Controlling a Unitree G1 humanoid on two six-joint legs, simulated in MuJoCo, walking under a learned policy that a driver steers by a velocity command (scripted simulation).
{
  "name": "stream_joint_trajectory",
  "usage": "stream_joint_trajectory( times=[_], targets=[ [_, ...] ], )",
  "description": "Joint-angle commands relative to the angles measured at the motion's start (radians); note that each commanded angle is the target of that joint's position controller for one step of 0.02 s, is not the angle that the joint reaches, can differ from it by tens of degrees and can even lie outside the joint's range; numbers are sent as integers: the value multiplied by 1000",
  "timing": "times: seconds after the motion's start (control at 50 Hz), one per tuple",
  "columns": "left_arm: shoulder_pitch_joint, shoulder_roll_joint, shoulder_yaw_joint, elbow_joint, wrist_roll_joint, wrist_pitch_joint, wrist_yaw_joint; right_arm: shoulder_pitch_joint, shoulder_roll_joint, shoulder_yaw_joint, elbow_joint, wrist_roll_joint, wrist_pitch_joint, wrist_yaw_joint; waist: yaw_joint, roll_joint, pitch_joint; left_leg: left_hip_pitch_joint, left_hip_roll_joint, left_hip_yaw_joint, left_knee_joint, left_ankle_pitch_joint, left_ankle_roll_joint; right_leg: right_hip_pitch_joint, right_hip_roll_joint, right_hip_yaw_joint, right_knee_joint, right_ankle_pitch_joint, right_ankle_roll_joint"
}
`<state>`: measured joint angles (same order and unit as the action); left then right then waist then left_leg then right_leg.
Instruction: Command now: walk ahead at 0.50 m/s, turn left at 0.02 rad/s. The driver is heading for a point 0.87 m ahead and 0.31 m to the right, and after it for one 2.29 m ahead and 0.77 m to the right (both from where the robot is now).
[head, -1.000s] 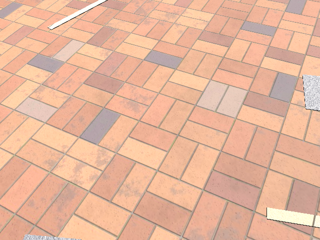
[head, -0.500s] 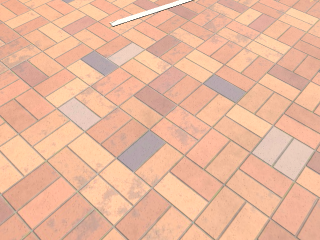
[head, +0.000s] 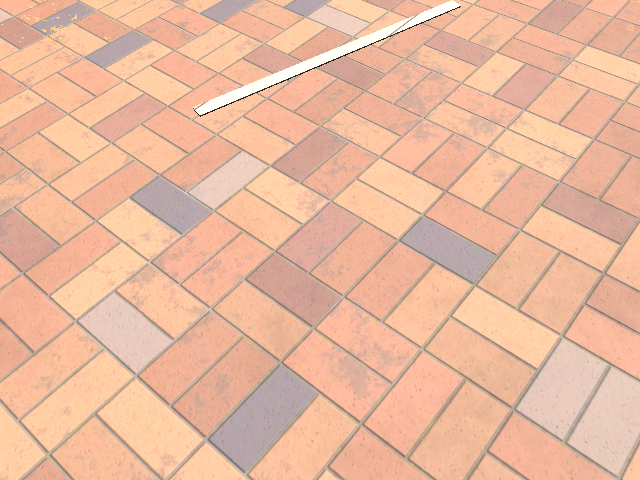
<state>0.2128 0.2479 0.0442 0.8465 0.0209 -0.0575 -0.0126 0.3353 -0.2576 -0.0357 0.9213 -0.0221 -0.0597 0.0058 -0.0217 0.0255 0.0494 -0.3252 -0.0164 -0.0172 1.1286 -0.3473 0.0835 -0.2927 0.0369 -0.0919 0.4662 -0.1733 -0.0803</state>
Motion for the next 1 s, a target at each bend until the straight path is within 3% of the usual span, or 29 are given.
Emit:
stream_joint_trajectory(
  times=[0.02,0.06,0.12,0.18,0.26,0.32,0.34,0.36,0.38,0.4,0.42,0.44,0.46,0.5,0.6,0.7,0.78,0.82,0.84,0.88,0.9,0.92,0.94,0.96,0.98,1.0],
  targets=[
    [80,76,15,3,-8,-25,2,56,-60,-12,-36,-16,13,15,-3,-101,-34,-160,82,-23,4,67,-20,136,-258,293,-296,145,-125],
    [124,98,21,35,-19,-35,0,1,-49,-9,-57,-22,20,22,-8,-89,-14,-205,104,5,-55,105,-45,130,-240,266,-324,193,-144],
    [170,108,25,61,-21,-33,2,-139,-45,-4,-104,-20,21,24,15,-78,28,-289,122,30,-210,206,-90,142,-213,246,-355,194,-156],
    [208,115,29,79,-21,-29,4,-258,-30,7,-140,-12,16,25,47,-86,36,-264,98,49,-397,300,-114,153,-184,227,-336,232,-138],
    [257,131,35,93,-13,-22,9,-359,-44,9,-178,-1,9,16,80,-99,16,-228,65,45,-511,325,-113,224,-198,261,-258,330,-130],
    [223,154,46,80,-5,-14,18,-329,-78,-1,-186,3,-6,9,48,-110,0,-134,52,19,-579,238,-86,247,-224,315,-181,369,-105],
    [200,164,51,73,-4,-13,19,-265,-92,-8,-170,2,-13,4,17,-110,-21,-43,36,23,-613,200,-74,232,-219,324,-126,397,-91],
    [182,160,51,68,-7,-14,16,-141,-112,-20,-131,-3,-25,-5,-39,-70,-77,123,23,29,-682,204,-53,196,-174,297,16,426,-72],
    [178,121,42,47,-16,-18,11,11,-175,-40,-103,-26,-40,-19,-94,25,-192,344,153,-99,-720,116,-10,85,-99,239,262,301,-49],
    [258,11,20,6,-49,-18,11,93,-284,-66,-113,-47,-34,-27,-77,232,-330,624,437,-483,-786,-25,77,-218,51,121,581,-187,-5],
    [271,83,33,14,-26,-5,17,42,-244,-63,-115,-27,-15,-26,-49,221,-326,561,472,-677,-880,-131,121,-336,34,146,720,-362,-17],
    [229,112,43,26,-12,5,15,-43,-152,-41,-135,-19,-10,-22,-18,90,-177,432,428,-536,-891,-185,104,-360,-31,171,755,-282,-24],
    [180,97,42,22,-9,8,4,-97,-97,-28,-139,-13,-14,-18,-6,37,-93,322,375,-394,-912,-86,85,-343,-67,167,727,-205,-17],
    [154,75,43,16,9,28,-12,-104,-61,-17,-121,-7,-27,-22,23,85,-37,218,301,-201,-948,110,44,-295,-106,153,673,-147,4],
    [45,52,36,-31,14,61,-37,-36,-80,-29,-83,7,-59,-17,32,59,-24,232,293,-19,-987,325,62,-374,-128,130,644,-17,39],
    [-124,33,18,-95,11,58,-57,5,-84,-33,-55,1,-54,-15,7,53,21,250,266,129,-994,399,57,-386,-126,78,400,140,50],
    [-236,35,9,-143,16,55,-68,58,-116,-43,-30,1,-46,-22,-22,52,46,316,293,197,-971,469,44,-329,-110,5,235,124,11],
    [-254,45,11,-156,21,55,-67,81,-128,-47,-16,0,-32,-26,-23,56,47,378,305,228,-918,588,33,-305,-86,-25,189,51,-20],
    [-242,51,14,-156,24,55,-64,82,-140,-50,-12,-1,-25,-29,-13,63,35,402,306,249,-861,734,26,-266,-59,-44,171,1,-39],
    [-127,74,29,-128,25,50,-51,84,-173,-58,-7,0,-5,-31,40,77,-43,429,304,278,-637,1016,18,-116,19,-74,138,-98,-84],
    [18,94,44,-84,29,39,-40,72,-180,-58,-13,5,5,-29,105,48,-126,367,290,299,-426,981,1,67,57,-70,66,-68,-114],
    [188,171,74,-35,40,33,-22,70,-157,-51,-39,1,7,-27,173,-44,-237,160,263,303,-129,693,-34,332,-52,113,11,-152,-163],
    [156,296,101,-51,26,36,-9,90,-35,-27,-119,2,-1,-5,93,-287,-292,-298,70,252,207,-196,-101,608,-347,641,-68,-166,-293],
    [201,291,100,-67,1,49,-3,-34,-125,-44,-148,-3,-13,-2,153,-131,-320,-409,36,30,292,-190,-101,612,-381,818,-175,-100,-315],
    [156,259,92,-48,-3,52,6,-96,-113,-40,-168,11,-24,2,126,-85,-183,-465,91,2,263,-71,-88,521,-355,641,-178,11,-292],
    [108,202,78,-46,-11,46,9,-79,-102,-33,-155,12,-34,-1,81,-36,-98,-412,126,3,162,6,-83,382,-310,534,-186,151,-255]
  ],
)
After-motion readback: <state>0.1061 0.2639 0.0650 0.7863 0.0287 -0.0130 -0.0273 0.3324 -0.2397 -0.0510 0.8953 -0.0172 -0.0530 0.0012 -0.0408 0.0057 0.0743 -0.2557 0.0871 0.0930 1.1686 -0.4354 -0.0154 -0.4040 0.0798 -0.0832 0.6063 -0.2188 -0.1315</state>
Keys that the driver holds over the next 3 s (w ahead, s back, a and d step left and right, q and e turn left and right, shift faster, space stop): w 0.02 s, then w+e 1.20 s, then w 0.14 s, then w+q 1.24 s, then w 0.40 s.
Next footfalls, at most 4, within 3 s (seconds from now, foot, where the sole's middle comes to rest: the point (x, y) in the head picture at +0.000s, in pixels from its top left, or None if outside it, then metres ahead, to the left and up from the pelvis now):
0.38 left None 0.37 0.11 -0.77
0.90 right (428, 443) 0.55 -0.18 -0.77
1.46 left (438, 301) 0.90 -0.25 -0.77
1.96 right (551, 264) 1.00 -0.56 -0.77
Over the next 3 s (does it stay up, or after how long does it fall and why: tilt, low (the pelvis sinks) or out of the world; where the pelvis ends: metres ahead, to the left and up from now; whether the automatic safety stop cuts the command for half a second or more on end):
stays up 1.46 -0.51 -0.01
